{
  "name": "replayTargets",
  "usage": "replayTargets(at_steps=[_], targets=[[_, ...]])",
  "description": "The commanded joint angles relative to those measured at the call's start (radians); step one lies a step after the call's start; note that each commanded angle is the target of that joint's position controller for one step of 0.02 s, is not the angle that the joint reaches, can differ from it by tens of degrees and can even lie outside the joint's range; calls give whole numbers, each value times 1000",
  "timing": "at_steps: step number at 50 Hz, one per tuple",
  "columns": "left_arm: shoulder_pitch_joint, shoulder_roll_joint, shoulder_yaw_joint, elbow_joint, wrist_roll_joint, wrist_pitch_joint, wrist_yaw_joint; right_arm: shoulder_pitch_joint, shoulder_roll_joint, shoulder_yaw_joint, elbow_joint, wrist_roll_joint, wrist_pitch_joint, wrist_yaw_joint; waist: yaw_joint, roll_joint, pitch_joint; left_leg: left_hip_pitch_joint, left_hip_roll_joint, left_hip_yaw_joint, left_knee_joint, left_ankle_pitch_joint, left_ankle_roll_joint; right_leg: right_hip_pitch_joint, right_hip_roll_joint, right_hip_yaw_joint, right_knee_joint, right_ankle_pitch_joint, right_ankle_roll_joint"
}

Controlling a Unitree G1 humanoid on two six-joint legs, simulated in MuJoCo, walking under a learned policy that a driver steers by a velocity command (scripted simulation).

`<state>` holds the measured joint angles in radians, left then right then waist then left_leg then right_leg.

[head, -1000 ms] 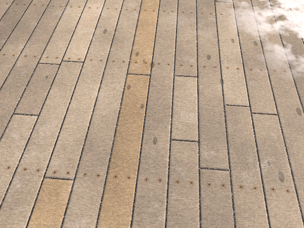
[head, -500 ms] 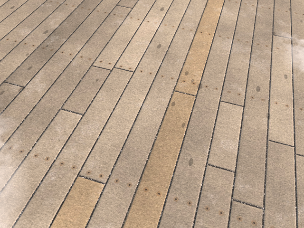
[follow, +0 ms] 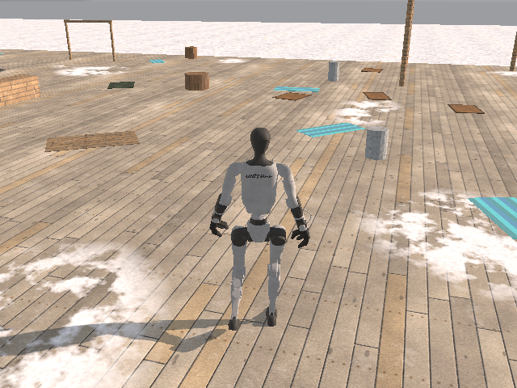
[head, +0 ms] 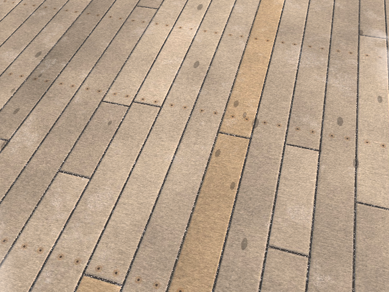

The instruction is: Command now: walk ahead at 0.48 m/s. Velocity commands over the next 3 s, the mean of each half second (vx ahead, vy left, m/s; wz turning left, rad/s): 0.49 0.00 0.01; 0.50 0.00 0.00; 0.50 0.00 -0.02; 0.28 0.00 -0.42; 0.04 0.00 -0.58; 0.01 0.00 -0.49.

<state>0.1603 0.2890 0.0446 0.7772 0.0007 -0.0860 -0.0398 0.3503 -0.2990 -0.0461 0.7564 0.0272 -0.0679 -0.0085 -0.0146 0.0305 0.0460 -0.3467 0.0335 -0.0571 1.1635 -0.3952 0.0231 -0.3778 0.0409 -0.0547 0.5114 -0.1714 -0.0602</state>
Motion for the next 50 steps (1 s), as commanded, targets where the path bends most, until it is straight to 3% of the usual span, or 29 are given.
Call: replayTargets(at_steps=[1,3,5,10,14,17,19,20,21,22,23,24,25,26,27,28,30,31,33,36,38,41,44,45,46,47,48,49,50], targets=[[45,111,28,-37,17,-14,8,-10,-106,-32,-85,-4,-16,0,14,-113,-89,-250,105,-45,12,109,7,241,-276,400,-331,-69,-185],[46,113,29,-23,1,-26,9,-4,-77,-26,-79,-10,5,-2,-6,-109,-54,-244,115,-28,-49,127,-11,177,-260,321,-379,-30,-196],[64,135,34,-10,-1,-29,16,-69,-68,-22,-101,-25,9,-6,5,-76,-13,-305,124,-19,-139,216,-36,168,-257,278,-414,11,-205],[135,162,37,18,-15,-17,29,-246,-33,-5,-139,-20,-19,11,73,-68,21,-283,87,34,-478,482,-47,214,-203,140,-406,157,-152],[218,180,40,55,-22,6,31,-358,-30,-1,-177,-7,-31,37,115,-70,39,-286,54,47,-606,499,-30,331,-251,147,-364,171,-146],[232,189,45,71,-25,27,38,-368,-56,-10,-195,-9,-34,52,90,-85,27,-282,31,46,-661,385,10,450,-292,158,-288,294,-121],[206,205,50,70,-23,36,43,-260,-97,-30,-171,-14,-34,50,17,-112,-50,-112,-20,88,-684,324,48,474,-274,134,-144,584,-96],[195,189,42,65,-19,41,45,-112,-138,-53,-129,-16,-33,42,-61,-101,-150,108,-35,106,-699,355,81,418,-228,94,37,670,-68],[198,137,19,37,5,38,48,72,-206,-73,-96,-26,-26,30,-129,-12,-311,430,132,-73,-642,394,145,213,-174,60,337,425,-32],[336,12,-18,19,1,14,37,107,-286,-88,-76,-32,-24,34,-48,264,-434,765,362,-574,-738,183,317,-202,22,66,688,-292,33],[267,120,3,34,-22,-6,29,117,-171,-62,-82,-19,-22,34,-101,176,-429,764,355,-669,-828,53,303,-328,-12,188,796,-401,27],[166,169,18,0,-47,-19,24,44,-138,-47,-86,-20,-22,30,-97,125,-265,642,321,-509,-848,89,258,-393,-64,169,810,-327,16],[108,156,13,-15,-42,-24,26,-16,-125,-42,-91,-23,-20,29,-70,40,-183,504,281,-397,-868,195,235,-373,-112,140,766,-241,16],[74,143,16,-20,-21,-21,28,-64,-99,-33,-93,-30,-20,32,-42,-7,-106,380,239,-310,-904,298,219,-342,-141,127,698,-185,22],[94,137,19,-16,-14,-15,25,-79,-87,-28,-94,-39,-27,35,-9,35,-91,299,218,-250,-919,445,214,-270,-164,136,664,-154,27],[134,113,14,-10,-17,-4,25,-98,-93,-31,-90,-35,-31,36,21,57,-102,269,215,-231,-950,429,229,-237,-170,133,633,-137,42],[135,84,9,-2,-12,19,30,-105,-94,-33,-74,-27,-42,34,37,26,-77,202,195,-163,-1005,428,235,-225,-177,119,583,-104,61],[105,72,2,-17,-10,24,31,-102,-119,-40,-64,-24,-45,32,38,45,-48,175,209,-145,-1024,459,251,-245,-185,114,524,-83,77],[24,67,-3,-39,-1,21,29,-86,-128,-44,-46,-23,-41,24,14,19,-15,172,178,-78,-1044,448,232,-263,-187,107,376,42,92],[-83,50,-9,-62,-5,9,18,-49,-147,-47,-22,-18,-33,16,-26,18,1,176,139,-4,-1047,428,188,-214,-148,74,167,224,86],[-141,53,-9,-80,-11,4,11,-3,-162,-51,5,-12,-28,15,-51,22,7,215,156,-5,-1040,397,183,-195,-129,65,98,267,80],[-193,72,-3,-107,-16,-2,-1,24,-168,-55,36,-4,-13,11,-53,32,23,318,205,-23,-998,402,165,-222,-121,83,30,222,47],[-139,103,11,-100,-13,-6,-8,6,-184,-62,51,-2,4,2,-6,49,-10,389,230,-29,-903,553,136,-136,-96,63,-4,116,7],[-51,127,26,-76,-10,-7,-4,-12,-181,-60,51,-3,11,0,48,46,-63,383,196,3,-789,704,115,-7,-64,28,-29,104,-15],[102,174,52,-30,-8,-5,5,-3,-149,-46,48,-12,16,-3,111,22,-169,310,139,47,-592,731,83,219,-67,29,-15,117,-46],[252,266,74,-10,1,1,14,58,-81,-18,22,-41,9,-4,130,-144,-328,56,54,94,-239,412,35,550,-284,296,28,144,-137],[283,287,77,7,-5,5,6,151,1,5,21,-23,-12,4,86,-359,-421,-273,-104,17,23,-190,-9,761,-423,749,-154,-156,-265],[254,193,52,-4,-17,2,5,56,-116,-21,23,4,-28,10,124,-222,-325,-386,-45,-75,120,-187,6,698,-401,743,-222,-316,-225],[178,161,40,-16,-16,0,8,-37,-150,-31,-8,19,-36,13,111,-168,-194,-431,6,-45,110,-87,22,570,-375,610,-239,-278,-186]])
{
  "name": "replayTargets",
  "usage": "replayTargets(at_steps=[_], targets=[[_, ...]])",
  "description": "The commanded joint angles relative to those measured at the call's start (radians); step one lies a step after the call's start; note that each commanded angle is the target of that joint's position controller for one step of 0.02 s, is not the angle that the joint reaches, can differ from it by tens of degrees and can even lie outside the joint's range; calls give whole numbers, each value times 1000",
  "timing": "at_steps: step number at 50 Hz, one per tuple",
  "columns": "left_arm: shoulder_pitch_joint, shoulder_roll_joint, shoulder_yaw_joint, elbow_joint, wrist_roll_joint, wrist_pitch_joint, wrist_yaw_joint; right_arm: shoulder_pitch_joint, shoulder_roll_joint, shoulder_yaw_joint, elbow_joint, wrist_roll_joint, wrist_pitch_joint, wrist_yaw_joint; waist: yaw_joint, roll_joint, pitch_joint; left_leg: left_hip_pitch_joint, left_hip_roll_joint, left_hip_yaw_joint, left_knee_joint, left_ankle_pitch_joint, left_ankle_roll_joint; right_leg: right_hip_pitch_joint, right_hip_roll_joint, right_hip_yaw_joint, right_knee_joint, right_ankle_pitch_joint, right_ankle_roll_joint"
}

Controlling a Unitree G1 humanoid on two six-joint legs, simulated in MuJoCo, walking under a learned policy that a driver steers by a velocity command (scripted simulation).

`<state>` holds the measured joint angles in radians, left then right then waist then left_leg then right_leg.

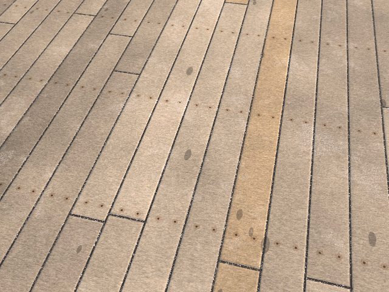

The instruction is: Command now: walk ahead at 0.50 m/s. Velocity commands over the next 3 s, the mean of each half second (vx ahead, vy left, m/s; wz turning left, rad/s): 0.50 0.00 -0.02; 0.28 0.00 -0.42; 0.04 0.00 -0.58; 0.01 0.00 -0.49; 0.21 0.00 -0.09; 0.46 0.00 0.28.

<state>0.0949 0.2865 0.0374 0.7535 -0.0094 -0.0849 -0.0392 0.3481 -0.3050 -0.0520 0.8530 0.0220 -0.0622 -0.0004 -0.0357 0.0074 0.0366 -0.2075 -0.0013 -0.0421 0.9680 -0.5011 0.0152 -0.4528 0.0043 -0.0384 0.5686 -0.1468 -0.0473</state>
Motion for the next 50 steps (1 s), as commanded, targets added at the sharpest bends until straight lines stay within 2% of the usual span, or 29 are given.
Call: replayTargets(at_steps=[1,2,4,5,9,13,16,19,21,22,23,24,25,26,27,28,29,30,32,33,36,39,42,45,46,47,48,49,50], targets=[[183,142,39,-3,4,-2,7,-78,-132,-23,-112,11,-43,0,105,-66,-115,-539,86,-37,265,107,29,516,-304,495,-316,-191,-184],[142,124,35,-7,14,-5,6,-85,-119,-25,-115,-4,-39,-2,74,-71,-76,-493,117,-38,206,169,23,416,-277,428,-338,-86,-185],[119,97,29,-4,21,-12,6,-50,-87,-24,-100,-10,-21,-2,36,-79,-75,-404,142,-40,157,226,12,332,-229,336,-390,12,-180],[122,117,34,4,18,-19,8,-39,-69,-20,-99,-8,-13,-4,23,-99,-71,-392,146,-33,131,236,1,301,-238,310,-408,56,-197],[166,140,42,38,11,-19,24,-142,-56,-16,-129,-22,-4,-8,43,-42,-23,-481,150,-21,-56,414,-37,326,-213,200,-450,168,-192],[229,156,44,72,-1,-8,35,-287,-24,0,-162,-14,-22,10,99,-51,15,-421,110,30,-317,595,-36,331,-171,104,-455,181,-153],[295,160,45,106,-7,6,37,-371,-21,3,-191,-7,-30,27,131,-48,35,-439,86,38,-412,606,-23,424,-202,107,-427,192,-150],[315,164,49,129,-10,24,42,-414,-37,0,-215,-5,-36,44,123,-60,41,-462,69,35,-459,518,11,534,-249,121,-370,276,-137],[292,185,57,132,-12,32,47,-361,-61,-9,-207,-6,-38,48,78,-89,8,-370,48,46,-479,444,41,566,-265,127,-298,433,-120],[278,190,58,131,-12,37,49,-287,-87,-23,-189,-11,-40,45,30,-93,-41,-242,16,69,-497,432,62,555,-246,118,-204,593,-105],[265,173,50,126,-8,41,50,-134,-129,-47,-144,-14,-40,36,-47,-74,-140,-10,10,77,-513,470,92,485,-195,89,-30,636,-78],[265,127,29,97,12,38,51,51,-199,-67,-111,-29,-37,22,-113,23,-298,320,188,-111,-461,501,153,265,-132,59,267,360,-46],[401,0,-5,90,3,18,44,78,-251,-77,-94,-32,-30,23,-38,279,-414,627,415,-569,-562,281,297,-134,52,56,597,-362,15],[340,117,21,106,-21,1,39,75,-149,-52,-104,-20,-29,21,-87,179,-383,586,405,-623,-632,144,272,-234,10,184,711,-436,8],[254,162,38,75,-44,-7,36,8,-114,-40,-107,-19,-30,16,-79,140,-228,460,377,-464,-661,165,227,-290,-36,172,724,-352,1],[206,150,37,65,-40,-8,41,-53,-97,-34,-110,-24,-33,15,-50,78,-151,326,339,-352,-694,249,202,-261,-83,149,686,-264,4],[181,138,43,65,-27,-2,45,-104,-65,-27,-107,-28,-37,17,-23,57,-84,217,298,-262,-737,308,183,-232,-109,145,633,-206,9],[214,121,47,73,-25,13,48,-142,-52,-23,-106,-39,-46,18,15,89,-63,134,284,-188,-761,445,176,-159,-126,155,611,-168,19],[260,79,47,86,-21,46,55,-182,-40,-23,-96,-46,-59,21,55,73,-45,43,262,-57,-773,752,181,-83,-120,143,586,-167,42],[257,66,47,72,-18,58,58,-204,-65,-30,-91,-47,-62,18,75,85,-29,11,272,-6,-768,877,192,-89,-118,133,559,-156,58],[194,48,42,29,-3,65,49,-225,-92,-39,-78,-41,-48,-6,72,79,-22,4,228,137,-772,925,173,-93,-112,83,353,8,78],[102,29,35,-16,0,63,23,-200,-117,-44,-64,-33,-23,-28,30,68,-50,57,224,199,-752,921,164,-49,-92,35,172,163,69],[59,57,47,-59,3,71,2,-188,-137,-53,-48,-14,4,-36,21,61,-60,149,265,200,-692,891,155,-53,-82,27,94,130,45],[89,96,67,-82,8,81,-10,-220,-154,-63,-53,9,29,-43,57,75,-65,185,287,198,-550,954,122,-8,-46,-5,47,5,-1],[153,113,80,-71,8,78,-9,-235,-148,-63,-58,16,36,-46,94,60,-91,172,259,218,-431,976,94,78,-11,-28,-21,34,-27],[241,165,104,-51,11,73,4,-198,-125,-56,-53,8,40,-43,127,-13,-141,121,188,242,-244,894,41,228,17,-8,-112,219,-66],[281,270,128,-63,14,75,32,-175,-73,-36,-79,-39,37,-35,112,-228,-205,-111,92,256,61,407,-36,434,-183,281,-104,734,-152],[224,306,121,-104,37,70,32,-101,-38,-19,-104,-51,33,-21,35,-324,-359,-377,-87,97,353,-232,-82,638,-397,687,-138,738,-395],[189,229,104,-130,21,67,20,-144,-107,-33,-82,-27,32,-9,88,-143,-391,-407,-30,-55,399,-181,-63,593,-358,627,-184,563,-364]])
Over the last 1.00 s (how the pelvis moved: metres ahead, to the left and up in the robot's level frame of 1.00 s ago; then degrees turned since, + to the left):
0.57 -0.01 -0.01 -1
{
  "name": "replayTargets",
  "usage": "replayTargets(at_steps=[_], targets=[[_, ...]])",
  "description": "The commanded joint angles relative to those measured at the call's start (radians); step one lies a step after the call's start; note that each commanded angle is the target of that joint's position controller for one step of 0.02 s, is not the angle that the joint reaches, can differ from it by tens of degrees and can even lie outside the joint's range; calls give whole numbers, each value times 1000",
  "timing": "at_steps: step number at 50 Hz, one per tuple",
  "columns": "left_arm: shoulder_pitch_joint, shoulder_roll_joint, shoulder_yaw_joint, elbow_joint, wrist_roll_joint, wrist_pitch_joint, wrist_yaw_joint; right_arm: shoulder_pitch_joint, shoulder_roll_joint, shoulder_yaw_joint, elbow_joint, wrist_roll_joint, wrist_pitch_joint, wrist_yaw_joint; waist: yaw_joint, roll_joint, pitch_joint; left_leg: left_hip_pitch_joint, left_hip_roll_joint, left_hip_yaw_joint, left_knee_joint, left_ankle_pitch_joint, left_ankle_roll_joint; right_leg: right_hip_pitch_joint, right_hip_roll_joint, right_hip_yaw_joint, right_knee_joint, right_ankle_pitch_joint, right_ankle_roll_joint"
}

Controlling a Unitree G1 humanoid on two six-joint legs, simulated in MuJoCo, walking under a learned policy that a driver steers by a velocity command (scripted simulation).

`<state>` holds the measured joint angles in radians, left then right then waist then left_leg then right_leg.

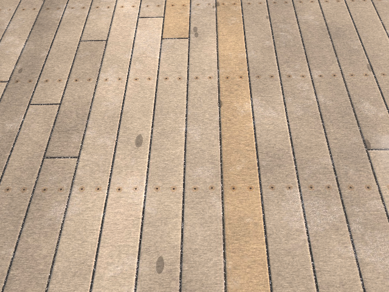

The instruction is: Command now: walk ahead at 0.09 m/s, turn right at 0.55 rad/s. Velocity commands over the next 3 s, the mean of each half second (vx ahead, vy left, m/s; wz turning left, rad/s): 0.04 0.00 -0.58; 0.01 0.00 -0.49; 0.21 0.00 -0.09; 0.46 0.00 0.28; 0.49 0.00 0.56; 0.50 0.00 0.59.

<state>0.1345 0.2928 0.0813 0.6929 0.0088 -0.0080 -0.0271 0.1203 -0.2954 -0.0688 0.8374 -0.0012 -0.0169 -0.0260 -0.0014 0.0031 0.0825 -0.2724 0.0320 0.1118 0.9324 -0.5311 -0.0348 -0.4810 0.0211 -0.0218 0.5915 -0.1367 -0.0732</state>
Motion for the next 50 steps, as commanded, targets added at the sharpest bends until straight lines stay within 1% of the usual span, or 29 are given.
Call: replayTargets(at_steps=[1,2,3,4,6,10,13,16,18,20,21,22,23,24,26,27,29,31,34,36,39,41,42,43,44,45,46,47,50], targets=[[95,186,48,-78,-7,-15,7,26,-124,-20,-84,18,-11,17,40,-92,-333,-373,-35,-202,406,-71,6,525,-328,499,-221,422,-279],[57,163,43,-76,-22,-12,11,8,-109,-21,-73,8,-5,5,17,-8,-251,-376,-2,-197,323,-2,5,426,-274,432,-243,283,-216],[29,140,36,-79,-28,-4,22,-13,-120,-26,-75,-9,7,-9,7,-7,-204,-354,15,-195,254,55,5,343,-244,399,-274,169,-183],[20,156,38,-86,-12,2,29,-4,-120,-28,-79,-5,16,-10,-14,-83,-191,-289,7,-192,224,87,-2,260,-225,396,-291,147,-189],[12,158,42,-97,-2,7,40,25,-103,-25,-70,-5,17,-13,-22,-109,-202,-246,-14,-186,126,117,-22,235,-188,360,-290,182,-182],[30,179,52,-104,-13,16,61,-8,-80,-17,-75,-5,17,-19,2,-102,-227,-225,-30,-203,-31,179,-48,245,-170,387,-279,73,-163],[15,174,51,-113,-10,28,64,-28,-87,-19,-83,2,14,-15,14,-138,-202,-192,-42,-212,-119,202,-49,214,-152,434,-294,-92,-145],[16,171,50,-117,-11,37,60,-25,-96,-22,-87,6,-2,-5,23,-161,-193,-152,-56,-217,-217,186,-35,233,-151,493,-277,-97,-135],[12,170,49,-121,-16,44,59,-1,-102,-25,-84,10,-14,5,14,-170,-193,-103,-64,-211,-320,195,-16,253,-146,528,-250,-42,-125],[-3,162,44,-127,-30,54,64,74,-113,-34,-61,8,-21,15,-30,-153,-191,38,-48,-192,-536,331,18,208,-98,511,-194,-37,-77],[25,125,34,-130,-30,56,65,101,-174,-49,-59,-8,-19,13,-19,-46,-200,145,105,-307,-606,354,71,107,-32,436,-71,-184,-25],[44,99,31,-161,-38,50,61,70,-265,-67,-62,-32,-5,6,37,261,-151,175,301,-543,-649,490,215,-104,145,204,130,-413,35],[38,183,54,-152,-16,36,57,32,-212,-57,-93,-52,-7,4,9,262,-141,110,392,-636,-665,556,310,-138,95,185,378,-469,83],[61,221,71,-127,-20,36,51,-22,-158,-41,-121,-43,-8,-4,30,171,-139,92,347,-536,-640,577,285,-118,69,196,492,-404,94],[100,178,66,-90,-18,58,54,-65,-114,-28,-134,-8,-5,-13,37,126,-113,116,246,-377,-608,571,213,-143,56,168,596,-304,128],[99,147,56,-90,-21,65,51,-54,-111,-23,-132,-3,-1,-16,29,124,-98,123,230,-332,-606,601,214,-156,48,152,620,-283,142],[43,120,43,-120,-34,66,46,-10,-124,-26,-128,-9,10,-20,-5,143,-86,165,206,-265,-616,617,223,-174,26,95,547,-244,159],[-14,107,34,-151,-36,63,42,37,-147,-35,-123,-12,19,-22,-45,166,-102,247,229,-251,-610,657,241,-182,-5,75,443,-242,174],[-32,90,22,-176,-29,62,29,34,-189,-51,-129,-6,26,-13,-57,182,-131,243,257,-203,-600,708,246,-69,-41,30,290,-263,168],[-21,101,24,-179,-29,66,23,22,-207,-58,-133,1,27,-1,-52,192,-138,209,267,-172,-593,731,242,18,-39,-9,205,-258,153],[5,109,32,-177,-30,75,13,19,-216,-63,-125,23,23,10,-34,190,-137,198,279,-155,-544,725,220,114,-25,-34,34,-200,110],[83,117,42,-146,-26,74,16,30,-181,-50,-105,40,18,15,14,134,-155,112,239,-101,-434,648,146,314,3,-34,-207,6,47],[123,177,58,-142,-26,72,28,76,-127,-33,-94,13,13,21,11,-27,-205,-39,171,-19,-267,444,58,511,-106,125,-234,286,2],[111,266,64,-172,-11,67,44,71,-52,0,-135,-46,6,31,-20,-330,-224,-308,44,21,9,-141,-37,629,-372,438,-170,722,-151],[143,213,48,-165,18,43,33,-4,-124,-24,-147,-17,7,19,69,-224,-288,-319,29,-110,169,-174,-50,515,-436,459,-201,624,-291],[106,187,37,-151,19,25,28,-30,-155,-35,-144,11,14,13,52,-161,-223,-324,46,-133,223,-116,-43,465,-364,370,-221,513,-256],[49,165,31,-138,7,16,30,-18,-149,-37,-131,14,20,8,26,-143,-183,-331,53,-143,203,-45,-36,432,-300,305,-230,409,-196],[13,147,21,-137,-1,13,33,-8,-150,-39,-113,6,27,0,17,-127,-161,-321,58,-149,184,11,-39,408,-272,275,-236,375,-162],[-34,108,1,-123,3,8,43,51,-119,-33,-96,2,34,-1,-24,-131,-167,-208,37,-139,118,141,-55,337,-227,208,-250,395,-152]])
Over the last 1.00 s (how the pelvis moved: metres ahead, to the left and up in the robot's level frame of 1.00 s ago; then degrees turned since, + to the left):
0.48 0.00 0.00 -15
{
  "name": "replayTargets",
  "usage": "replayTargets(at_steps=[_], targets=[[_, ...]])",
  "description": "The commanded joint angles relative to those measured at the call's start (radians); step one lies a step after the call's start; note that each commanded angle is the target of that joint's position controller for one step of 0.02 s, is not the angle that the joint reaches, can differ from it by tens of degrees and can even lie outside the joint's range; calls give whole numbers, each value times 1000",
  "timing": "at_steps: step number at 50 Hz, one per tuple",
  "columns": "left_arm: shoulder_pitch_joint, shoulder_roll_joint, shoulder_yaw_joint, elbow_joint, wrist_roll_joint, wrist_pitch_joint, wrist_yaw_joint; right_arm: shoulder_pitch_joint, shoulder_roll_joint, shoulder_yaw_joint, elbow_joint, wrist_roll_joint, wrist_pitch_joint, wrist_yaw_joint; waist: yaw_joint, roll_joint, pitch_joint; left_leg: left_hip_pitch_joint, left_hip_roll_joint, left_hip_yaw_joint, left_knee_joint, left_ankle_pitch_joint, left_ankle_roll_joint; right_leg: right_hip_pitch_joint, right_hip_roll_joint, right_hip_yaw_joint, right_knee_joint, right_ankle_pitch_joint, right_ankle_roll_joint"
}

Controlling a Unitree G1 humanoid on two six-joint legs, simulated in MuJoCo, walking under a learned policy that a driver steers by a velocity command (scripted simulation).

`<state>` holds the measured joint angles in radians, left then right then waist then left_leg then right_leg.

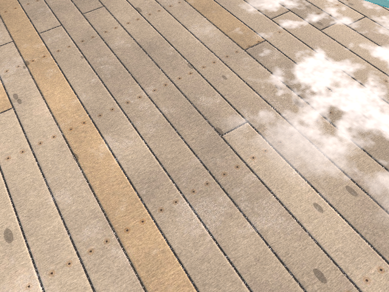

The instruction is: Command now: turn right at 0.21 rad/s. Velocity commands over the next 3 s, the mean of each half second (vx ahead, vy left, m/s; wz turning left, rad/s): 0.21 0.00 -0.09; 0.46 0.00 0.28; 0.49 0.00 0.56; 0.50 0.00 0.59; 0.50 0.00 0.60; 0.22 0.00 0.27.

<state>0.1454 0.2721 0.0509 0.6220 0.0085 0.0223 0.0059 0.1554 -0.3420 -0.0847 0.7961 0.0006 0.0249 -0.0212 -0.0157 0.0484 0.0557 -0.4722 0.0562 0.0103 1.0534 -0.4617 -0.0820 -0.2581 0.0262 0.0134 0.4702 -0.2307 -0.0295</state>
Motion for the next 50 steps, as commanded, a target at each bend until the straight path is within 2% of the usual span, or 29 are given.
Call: replayTargets(at_steps=[1,3,5,7,9,11,12,13,14,15,16,18,20,21,23,27,29,30,31,32,33,34,35,36,37,39,42,45,50], targets=[[-52,122,29,-46,4,-24,11,19,-60,-11,-52,2,-7,-5,-8,-180,-139,12,15,-37,-70,86,-10,117,-224,165,-130,460,-193],[-51,125,29,-28,4,-24,12,-6,-37,2,-58,-1,-7,-4,11,-181,-128,66,16,-35,-208,90,-6,111,-220,171,-133,382,-192],[-38,138,31,-5,6,-21,7,-21,-42,5,-64,-1,-7,-3,28,-187,-114,117,9,-27,-302,70,0,95,-230,199,-136,313,-204],[-14,140,28,22,-2,-19,3,-8,-50,7,-57,5,-11,3,39,-187,-105,167,-8,0,-394,94,18,65,-222,243,-185,-40,-201],[-8,180,37,40,-20,-13,1,19,-59,4,-44,10,-25,9,26,-190,-48,212,-46,51,-482,123,58,-5,-218,298,-220,-349,-184],[-13,151,26,51,-21,-18,1,80,-47,8,-19,11,-46,13,-10,-152,-22,318,-44,34,-582,116,115,-88,-187,305,-190,-451,-145],[-46,110,13,42,-17,-27,0,144,-61,6,-2,10,-59,10,-38,-102,-25,400,27,-63,-628,94,160,-166,-150,270,-95,-410,-110],[-96,61,4,6,-15,-41,-1,210,-132,-12,23,7,-70,9,-49,55,-11,440,131,-236,-712,-128,236,-310,-25,82,98,-349,-41],[-125,68,6,-17,-26,-62,0,245,-177,-27,29,2,-83,17,-69,195,14,445,290,-523,-878,-267,337,-393,40,-35,305,-285,-3],[-158,127,26,-26,-41,-75,0,232,-145,-18,19,-12,-93,12,-85,178,74,438,355,-618,-928,-252,380,-499,-13,31,468,-334,0],[-113,138,36,-8,-46,-83,-5,205,-116,-10,11,-8,-104,7,-52,129,78,462,330,-570,-917,-219,362,-542,-42,61,547,-300,-8],[-92,120,37,10,-33,-92,-17,191,-88,-2,4,14,-111,6,-41,71,59,547,269,-433,-914,-85,303,-609,-84,51,542,-173,-13],[-140,83,27,3,-23,-102,-30,211,-82,-1,6,13,-108,7,-65,53,38,528,211,-298,-922,114,274,-531,-93,5,426,-69,8],[-143,55,19,2,-22,-103,-35,200,-89,-1,6,10,-103,7,-60,63,20,484,187,-247,-926,157,268,-458,-85,-16,361,-14,21],[-159,36,9,2,-27,-103,-45,194,-106,-6,1,11,-99,8,-65,87,16,405,151,-155,-926,239,256,-327,-65,-47,237,46,38],[-173,73,12,-9,-35,-99,-52,236,-142,-18,13,30,-92,16,-66,93,38,370,197,-147,-918,252,255,-213,-52,-56,111,102,25],[-114,101,24,5,-37,-101,-50,223,-148,-19,17,35,-86,17,-14,85,33,353,212,-144,-868,325,234,-107,-43,-55,59,112,-5],[-29,128,40,29,-35,-101,-43,214,-142,-15,17,33,-85,16,40,72,-9,324,191,-122,-776,458,214,21,-22,-65,41,105,-23],[118,172,65,71,-36,-101,-32,213,-107,-2,16,26,-86,17,113,38,-93,269,135,-71,-586,561,183,212,-25,-53,27,92,-48],[300,252,87,98,-21,-98,-16,208,-30,28,-16,-2,-88,18,184,-117,-250,92,63,-14,-237,359,129,472,-232,180,8,-20,-110],[337,317,92,108,-1,-98,-23,285,51,47,-50,24,-105,11,128,-396,-352,-177,-89,-56,76,-108,91,609,-433,662,-191,-355,-234],[277,220,65,100,-6,-109,-27,235,-73,15,-38,53,-115,10,137,-266,-243,-262,-43,-160,208,-78,103,498,-422,675,-258,-465,-208],[209,172,49,97,-15,-114,-25,179,-106,1,-54,61,-118,14,111,-237,-134,-301,-1,-148,220,14,124,400,-404,523,-256,-379,-174],[151,131,36,95,-14,-118,-26,159,-92,1,-43,49,-115,11,83,-160,-85,-262,40,-138,188,99,127,311,-349,391,-263,-221,-146],[110,114,33,98,-8,-122,-27,159,-72,-1,-44,37,-109,11,55,-167,-58,-234,62,-141,144,169,122,246,-322,304,-284,-123,-137],[75,88,31,110,5,-138,-24,184,-39,-1,-29,39,-87,19,21,-175,-45,-158,84,-141,120,243,117,175,-280,167,-324,32,-125],[78,95,37,137,5,-151,-16,147,-11,3,-43,34,-66,21,11,-114,-3,-214,79,-142,66,308,94,157,-269,36,-350,187,-138],[87,115,42,156,7,-147,-8,68,1,10,-83,27,-70,28,25,-93,33,-255,68,-134,-105,432,78,167,-265,-50,-373,253,-143],[161,156,52,188,-8,-127,5,-112,35,32,-164,22,-79,65,93,-54,74,-245,50,-13,-361,535,106,256,-279,-166,-366,347,-125]])
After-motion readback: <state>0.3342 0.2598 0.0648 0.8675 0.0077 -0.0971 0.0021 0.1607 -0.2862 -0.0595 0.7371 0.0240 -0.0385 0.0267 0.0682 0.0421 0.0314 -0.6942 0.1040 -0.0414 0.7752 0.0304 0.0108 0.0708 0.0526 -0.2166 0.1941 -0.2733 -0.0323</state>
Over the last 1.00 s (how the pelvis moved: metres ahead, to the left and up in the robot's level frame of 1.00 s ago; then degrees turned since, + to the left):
0.04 0.00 0.02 -32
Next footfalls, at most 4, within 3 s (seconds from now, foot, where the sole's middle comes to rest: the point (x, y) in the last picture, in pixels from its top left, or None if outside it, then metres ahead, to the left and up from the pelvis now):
0.24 left None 0.03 0.13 -0.78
0.62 right None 0.28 -0.16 -0.78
1.16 left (188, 257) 0.58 0.10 -0.78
1.64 right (210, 177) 0.90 0.01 -0.78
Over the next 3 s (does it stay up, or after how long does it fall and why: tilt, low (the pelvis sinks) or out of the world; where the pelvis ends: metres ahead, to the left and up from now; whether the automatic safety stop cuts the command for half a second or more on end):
stays up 1.11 0.50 -0.01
